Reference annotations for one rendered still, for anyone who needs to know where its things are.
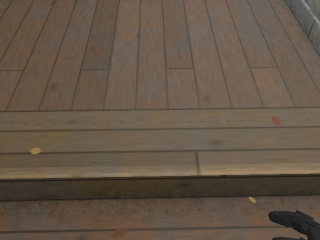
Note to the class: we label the robot right hand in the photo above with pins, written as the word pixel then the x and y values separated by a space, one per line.
pixel 299 221

